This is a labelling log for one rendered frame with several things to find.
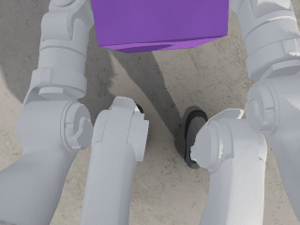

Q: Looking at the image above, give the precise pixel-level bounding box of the carton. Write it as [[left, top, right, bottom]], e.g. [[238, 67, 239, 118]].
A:
[[91, 0, 229, 53]]

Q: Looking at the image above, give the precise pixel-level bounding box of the robot left forearm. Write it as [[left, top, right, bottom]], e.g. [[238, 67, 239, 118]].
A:
[[16, 0, 95, 139]]

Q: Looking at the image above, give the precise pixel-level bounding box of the robot left upper arm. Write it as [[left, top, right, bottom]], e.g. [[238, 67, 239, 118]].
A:
[[0, 100, 94, 225]]

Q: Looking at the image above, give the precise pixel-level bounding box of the robot right forearm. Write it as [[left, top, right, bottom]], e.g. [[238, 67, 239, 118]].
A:
[[229, 0, 300, 82]]

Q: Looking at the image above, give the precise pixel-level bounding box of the robot right upper arm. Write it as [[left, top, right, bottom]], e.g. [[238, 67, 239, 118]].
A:
[[244, 74, 300, 222]]

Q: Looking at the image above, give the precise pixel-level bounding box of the robot right shin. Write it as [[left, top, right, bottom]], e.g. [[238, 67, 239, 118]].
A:
[[190, 108, 267, 168]]

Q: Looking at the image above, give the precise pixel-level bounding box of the robot right thigh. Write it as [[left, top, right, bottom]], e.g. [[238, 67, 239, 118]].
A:
[[199, 118, 266, 225]]

